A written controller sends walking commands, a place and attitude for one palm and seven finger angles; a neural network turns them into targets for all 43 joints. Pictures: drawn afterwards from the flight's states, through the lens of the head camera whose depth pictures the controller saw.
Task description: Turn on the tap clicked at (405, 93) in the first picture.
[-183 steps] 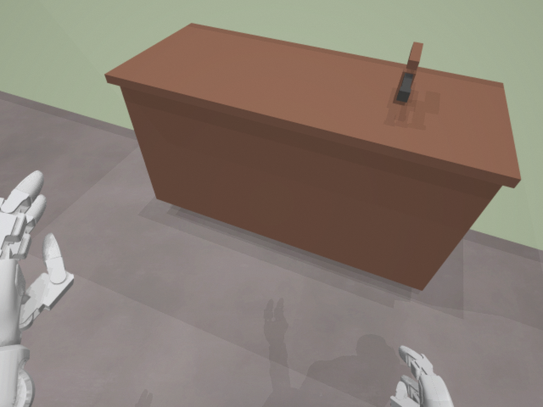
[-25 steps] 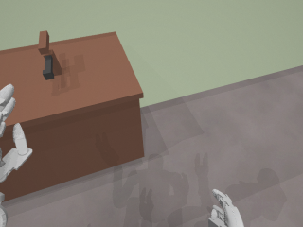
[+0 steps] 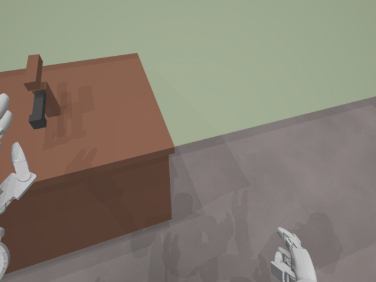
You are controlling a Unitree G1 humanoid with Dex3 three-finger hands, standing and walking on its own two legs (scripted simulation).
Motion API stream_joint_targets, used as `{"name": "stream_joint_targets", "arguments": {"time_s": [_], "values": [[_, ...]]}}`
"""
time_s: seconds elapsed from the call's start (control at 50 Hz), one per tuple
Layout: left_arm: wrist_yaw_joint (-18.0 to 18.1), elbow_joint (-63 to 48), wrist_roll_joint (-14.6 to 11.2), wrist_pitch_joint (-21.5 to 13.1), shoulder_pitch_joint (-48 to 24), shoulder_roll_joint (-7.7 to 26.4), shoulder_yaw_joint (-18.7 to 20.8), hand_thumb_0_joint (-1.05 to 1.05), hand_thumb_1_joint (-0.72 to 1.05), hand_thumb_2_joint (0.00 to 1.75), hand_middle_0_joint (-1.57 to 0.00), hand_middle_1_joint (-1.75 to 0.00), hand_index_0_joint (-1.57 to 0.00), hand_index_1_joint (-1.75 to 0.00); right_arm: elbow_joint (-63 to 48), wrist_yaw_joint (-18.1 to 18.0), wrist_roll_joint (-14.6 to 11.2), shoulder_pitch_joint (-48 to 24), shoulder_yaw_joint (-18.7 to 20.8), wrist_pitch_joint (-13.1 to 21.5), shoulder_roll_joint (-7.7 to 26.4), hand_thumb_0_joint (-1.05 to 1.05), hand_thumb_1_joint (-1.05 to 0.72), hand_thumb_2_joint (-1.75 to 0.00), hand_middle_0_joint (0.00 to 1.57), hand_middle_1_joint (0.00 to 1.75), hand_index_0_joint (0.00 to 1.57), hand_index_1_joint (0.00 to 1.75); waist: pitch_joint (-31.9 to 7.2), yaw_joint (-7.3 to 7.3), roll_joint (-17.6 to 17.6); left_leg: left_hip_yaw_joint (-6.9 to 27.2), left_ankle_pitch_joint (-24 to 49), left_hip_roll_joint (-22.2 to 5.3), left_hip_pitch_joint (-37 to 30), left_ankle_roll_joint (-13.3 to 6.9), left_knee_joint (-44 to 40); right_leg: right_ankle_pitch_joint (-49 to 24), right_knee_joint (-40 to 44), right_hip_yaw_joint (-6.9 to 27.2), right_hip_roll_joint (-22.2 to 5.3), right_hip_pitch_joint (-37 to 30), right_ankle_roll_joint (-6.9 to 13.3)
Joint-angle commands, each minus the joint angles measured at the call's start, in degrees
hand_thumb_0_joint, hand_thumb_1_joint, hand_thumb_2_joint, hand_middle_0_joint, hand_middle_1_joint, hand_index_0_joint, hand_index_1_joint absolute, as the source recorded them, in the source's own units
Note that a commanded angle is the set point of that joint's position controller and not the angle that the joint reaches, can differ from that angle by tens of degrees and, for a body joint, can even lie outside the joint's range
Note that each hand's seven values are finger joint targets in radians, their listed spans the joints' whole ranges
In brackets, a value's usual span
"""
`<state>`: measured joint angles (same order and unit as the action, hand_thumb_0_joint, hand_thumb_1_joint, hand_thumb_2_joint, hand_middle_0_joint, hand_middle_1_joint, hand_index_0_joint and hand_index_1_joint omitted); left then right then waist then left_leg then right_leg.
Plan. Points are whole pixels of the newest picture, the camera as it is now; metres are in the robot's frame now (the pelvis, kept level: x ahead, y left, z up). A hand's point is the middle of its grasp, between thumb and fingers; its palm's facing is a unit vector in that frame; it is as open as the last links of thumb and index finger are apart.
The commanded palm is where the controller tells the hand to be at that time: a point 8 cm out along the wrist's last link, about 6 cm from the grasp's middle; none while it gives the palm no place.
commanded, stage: come to a stop and stand still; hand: left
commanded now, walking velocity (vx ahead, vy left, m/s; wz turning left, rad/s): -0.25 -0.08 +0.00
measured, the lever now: (37, 121) +0.46 +0.40 +0.06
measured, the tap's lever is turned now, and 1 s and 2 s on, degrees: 0 0 0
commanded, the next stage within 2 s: look again from close up in 1.78 s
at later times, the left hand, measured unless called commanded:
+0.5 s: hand (28, 167) +0.24 +0.25 +0.19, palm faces +0.41 -0.77 -0.50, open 7.4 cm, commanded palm +0.18 +0.28 +0.19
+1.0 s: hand out of the picture +0.21 +0.31 +0.18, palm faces +0.43 -0.84 -0.32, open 7.4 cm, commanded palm +0.15 +0.34 +0.19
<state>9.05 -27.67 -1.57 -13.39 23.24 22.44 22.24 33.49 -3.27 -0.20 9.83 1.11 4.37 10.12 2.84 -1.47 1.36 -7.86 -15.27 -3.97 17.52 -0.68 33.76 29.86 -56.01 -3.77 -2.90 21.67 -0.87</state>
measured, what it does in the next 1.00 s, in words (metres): steps on the spot: right foot, then left foot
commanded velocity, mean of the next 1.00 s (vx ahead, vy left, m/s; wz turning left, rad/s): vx -0.06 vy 0.02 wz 0.00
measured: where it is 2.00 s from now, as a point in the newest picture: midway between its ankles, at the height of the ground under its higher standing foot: outside the picture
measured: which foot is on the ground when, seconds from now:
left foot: down 0.00-0.16, up 0.18-0.40, down 0.42-1.00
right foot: up 0.00-0.10, down 0.12-1.00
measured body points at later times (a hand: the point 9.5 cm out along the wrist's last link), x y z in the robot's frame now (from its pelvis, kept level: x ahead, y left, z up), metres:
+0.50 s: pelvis +0.02 +0.00 +0.00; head +0.05 +0.01 +0.45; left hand +0.22 +0.29 +0.21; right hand +0.20 -0.25 -0.07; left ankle +0.03 +0.11 -0.73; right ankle +0.06 -0.11 -0.73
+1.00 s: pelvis -0.01 +0.06 +0.01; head -0.01 +0.08 +0.46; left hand +0.18 +0.35 +0.20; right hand +0.15 -0.14 -0.07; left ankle +0.03 +0.11 -0.73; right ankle +0.02 -0.09 -0.73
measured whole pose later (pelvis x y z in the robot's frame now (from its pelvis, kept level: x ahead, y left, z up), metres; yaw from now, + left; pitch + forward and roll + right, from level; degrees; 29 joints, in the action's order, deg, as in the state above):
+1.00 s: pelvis -0.01 +0.06 +0.01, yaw -1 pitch -2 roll -1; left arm 6.1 -22.5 -1.1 -15.7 19.2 19.0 20.6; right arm 34.8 0.1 0.7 14.1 -3.1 9.2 9.1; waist 2.9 2.6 1.6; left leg -3.5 -10.0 4.1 12.7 -5.0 24.6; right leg 13.2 -26.1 1.6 -1.5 12.3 -0.2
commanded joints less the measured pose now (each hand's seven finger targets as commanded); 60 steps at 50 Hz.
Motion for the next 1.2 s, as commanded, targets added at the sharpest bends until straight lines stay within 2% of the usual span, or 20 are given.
{"name": "stream_joint_targets", "arguments": {"time_s": [0.0, 0.08, 0.14, 0.16, 0.2, 0.3, 0.36, 0.42, 0.44, 0.46, 0.48, 0.5, 0.52, 0.56, 0.62, 0.68, 0.74, 0.94, 1.1, 1.18], "values": [[0.7, -16.5, -0.7, -3.2, 4.9, 7.4, 5.0, 0.0, 0.9, 0.9, -0.2, -0.3, -0.2, -0.3, -7.4, 0.6, -0.3, -1.0, 1.9, 3.9, 7.9, 0.0, -0.9, -0.9, 0.2, 0.3, 0.2, 0.3, -9.2, 1.03, -16.2, 9.8, 23.3, -11.4, -6.9, -7.5, -11.4, -7.5, 13.9, -3.4, 1.4, -1.5, -0.4], [1.0, -12.5, -0.6, -1.7, 3.1, 8.5, 6.4, 0.0, 0.9, 0.9, -0.2, -0.3, -0.2, -0.3, -7.6, 0.0, -0.3, -1.6, 0.6, 3.8, 7.2, 0.0, -0.9, -0.9, 0.2, 0.3, 0.2, 0.3, -9.6, 1.37, -9.5, 5.4, 18.7, -8.9, -2.0, -1.6, -4.6, -24.3, 30.9, -2.1, 0.9, -15.3, -0.5], [0.7, -8.0, -0.9, -0.4, 1.6, 7.7, 4.9, 0.0, 0.9, 0.9, -0.2, -0.3, -0.2, -0.3, -7.7, -0.1, -0.3, -0.6, 0.7, 3.9, 5.9, 0.0, -0.9, -0.9, 0.2, 0.3, 0.2, 0.3, -9.7, 0.38, 10.8, 2.3, -6.0, 2.5, 3.7, 3.6, 10.4, -58.0, 33.2, 17.3, -13.5, -15.5, 6.9], [0.8, -7.0, -0.8, -0.1, 2.0, 8.3, 5.5, 0.0, 0.9, 0.9, -0.2, -0.3, -0.2, -0.3, -7.3, -0.1, -0.3, -1.3, 0.6, 3.6, 6.1, 0.0, -0.9, -0.9, 0.2, 0.3, 0.2, 0.3, -10.0, 1.04, 12.2, 5.2, -12.9, 2.7, 5.6, 3.0, 16.1, -63.3, 33.3, 18.5, -16.2, -16.1, 8.7], [1.2, -8.3, -0.1, -0.5, 1.0, 8.8, 6.0, 0.0, 0.9, 0.9, -0.2, -0.3, -0.2, -0.3, -7.1, -0.3, -0.2, -2.8, -0.7, 2.8, 5.0, 0.0, -0.9, -0.9, 0.2, 0.3, 0.2, 0.3, -11.1, 1.08, 10.4, 8.3, -14.3, 2.0, 7.9, 2.8, 19.6, -65.9, 30.8, 14.2, -17.2, -19.3, 9.4], [2.0, -13.3, 0.7, -0.8, 4.2, 8.4, 6.2, 0.0, 0.9, 0.9, -0.2, -0.3, -0.2, -0.3, -8.5, -1.4, 0.6, -4.2, -0.6, 0.5, 5.4, 0.0, -0.9, -0.9, 0.2, 0.3, 0.2, 0.3, -13.7, 1.96, 7.8, 5.3, -7.8, 3.3, 4.1, 2.4, 5.8, -60.2, 29.2, 7.8, -13.0, -21.9, 7.6], [2.4, -17.2, 0.3, -0.7, 5.1, 8.7, 6.0, 0.0, 0.9, 0.9, -0.2, -0.3, -0.2, -0.3, -8.9, -1.6, 0.6, -2.8, 0.3, -0.2, 6.2, 0.0, -0.9, -0.9, 0.2, 0.3, 0.2, 0.3, -14.2, 0.8, 3.2, 5.3, 7.6, 2.3, -5.0, 2.2, -8.1, -47.4, 26.5, 6.3, -9.7, -17.4, 4.7], [2.0, -16.9, -0.3, -1.3, 5.5, 8.9, 6.1, 0.0, 0.9, 0.9, -0.2, -0.3, -0.2, -0.3, -10.0, -1.9, 0.3, -3.2, 1.1, 0.8, 8.3, 0.0, -0.9, -0.9, 0.2, 0.3, 0.2, 0.3, -11.4, 2.12, -12.9, 15.1, 30.0, -9.6, -7.0, -2.0, -13.2, -16.8, 20.5, 1.7, -0.1, -8.5, 0.2], [0.6, -18.1, 6.6, -7.2, -51.5, 50.2, 36.8, 0.0, 0.9, 0.9, -0.2, -0.3, -0.2, -0.3, -5.5, -0.6, 3.6, 7.1, 3.5, 6.4, 9.0, 0.0, -0.9, -0.9, 0.2, 0.3, 0.2, 0.3, -1.3, 5.92, -1.7, 7.7, 15.8, -7.6, 11.6, -3.5, 2.0, -20.8, 29.5, 9.4, -5.9, -9.5, 0.4], [-2.6, 12.3, 0.6, -2.9, -20.3, 16.8, 13.3, 0.0, 0.9, 0.9, -0.2, -0.3, -0.2, -0.3, -5.3, 0.7, 0.8, 2.9, 0.5, 6.5, 3.0, 0.0, -0.9, -0.9, 0.2, 0.3, 0.2, 0.3, -7.8, 2.66, 3.8, 7.5, 5.0, 4.5, 3.6, 1.3, 7.9, -30.7, 33.6, 17.2, -9.2, -7.3, 9.1], [-3.4, 4.7, 1.0, -4.8, -21.5, 14.8, 9.8, 0.0, 0.9, 0.9, -0.2, -0.3, -0.2, -0.3, -8.9, 1.1, -0.2, 4.2, 1.8, 7.6, 7.0, 0.0, -0.9, -0.9, 0.2, 0.3, 0.2, 0.3, -7.0, 4.29, 5.6, 5.7, -1.8, 4.7, 2.4, 2.1, 7.8, -44.7, 36.7, 22.8, -13.3, -10.0, 9.7], [-2.7, 1.1, -0.7, -6.0, -17.4, 12.3, 6.5, 0.0, 0.9, 0.9, -0.2, -0.3, -0.2, -0.3, -6.9, 1.7, -0.7, 2.8, 1.4, 8.0, 7.5, 0.0, -0.9, -0.9, 0.2, 0.3, 0.2, 0.3, -11.0, 3.42, 1.3, 7.9, -5.4, 3.8, 0.1, 1.1, 3.0, -40.4, 35.6, 17.3, -14.8, -14.7, 9.9], [-2.5, -0.5, -1.6, -6.0, -13.2, 6.5, 2.2, 0.0, 0.9, 0.9, -0.2, -0.3, -0.2, -0.3, -7.2, 2.3, -1.4, 2.1, 1.1, 8.3, 6.9, 0.0, -0.9, -0.9, 0.2, 0.3, 0.2, 0.3, -12.2, 2.69, -3.2, 7.1, -0.9, 3.5, -4.3, 0.9, -4.8, -34.1, 33.7, 14.1, -12.2, -15.1, 7.9], [-2.6, -6.8, -1.7, -6.2, -5.9, 5.6, -0.6, 0.0, 0.9, 0.9, -0.2, -0.3, -0.2, -0.3, -7.5, 3.3, -0.8, 1.2, 2.1, 8.6, 9.0, 0.0, -0.9, -0.9, 0.2, 0.3, 0.2, 0.3, -10.7, 3.49, -6.1, 9.6, 8.5, 1.8, -7.3, 0.4, -10.4, -18.6, 31.5, 8.2, -4.5, -11.3, 4.1], [-2.1, -11.5, -0.7, -6.6, -5.4, 10.1, 3.8, 0.0, 0.9, 0.9, -0.2, -0.3, -0.2, -0.3, -9.3, 3.5, -0.5, -2.5, 0.9, 8.2, 8.9, 0.0, -0.9, -0.9, 0.2, 0.3, 0.2, 0.3, -3.7, 4.4, -15.1, 18.6, -3.2, -6.0, 5.7, -2.2, -23.0, -11.6, 20.4, 2.1, 1.2, -13.4, 1.4], [-1.8, -9.5, -0.8, -6.9, -5.9, 11.4, 7.7, 0.0, 0.9, 0.9, -0.2, -0.3, -0.2, -0.3, -9.9, 3.1, -0.3, -1.4, 0.9, 8.4, 8.3, 0.0, -0.9, -0.9, 0.2, 0.3, 0.2, 0.3, -5.7, 3.92, -4.7, 16.5, -0.2, -5.2, 4.1, -2.4, -19.2, -15.0, 24.7, 2.1, 0.8, -15.4, 1.6], [-2.0, -10.7, -0.8, -7.4, -11.2, 12.2, 8.6, 0.0, 0.9, 0.9, -0.2, -0.3, -0.2, -0.3, -9.5, 2.4, 0.4, -2.1, 0.3, 8.6, 8.0, 0.0, -0.9, -0.9, 0.2, 0.3, 0.2, 0.3, -6.3, 3.13, -9.5, 16.6, -2.2, -4.3, 1.9, -0.3, -19.6, -15.1, 28.0, 3.0, 0.4, -15.2, 2.3], [-2.3, -6.0, 0.7, -4.9, -10.5, 5.1, 1.0, 0.0, 0.9, 0.9, -0.2, -0.3, -0.2, -0.3, -8.1, 2.5, 0.4, -2.0, -0.1, 8.3, 7.9, 0.0, -0.9, -0.9, 0.2, 0.3, 0.2, 0.3, -5.2, 3.18, -7.8, 16.9, -14.3, -4.3, 0.3, 0.9, -24.4, -14.5, 29.8, 4.6, 2.6, -13.6, 1.6], [-2.2, -6.0, 1.0, -4.1, -10.0, 6.5, 2.9, 0.0, 0.9, 0.9, -0.2, -0.3, -0.2, -0.3, -9.3, 1.6, 0.7, -2.8, -0.2, 6.8, 7.8, 0.0, -0.9, -0.9, 0.2, 0.3, 0.2, 0.3, -5.4, 3.3, -4.1, 14.7, -13.5, -1.3, 0.6, 0.1, -22.2, -15.4, 35.8, 6.6, 2.8, -15.6, 1.6], [-2.4, -7.0, 1.0, -4.0, -10.5, 5.8, 1.7, 0.0, 0.9, 0.9, -0.2, -0.3, -0.2, -0.3, -9.2, 1.4, 0.8, -2.5, 0.0, 6.8, 8.1, 0.0, -0.9, -0.9, 0.2, 0.3, 0.2, 0.3, -6.3, 3.02, -6.5, 13.4, -6.9, 0.1, -2.9, 0.6, -20.3, -17.8, 37.1, 6.9, 3.1, -14.2, 1.9]]}}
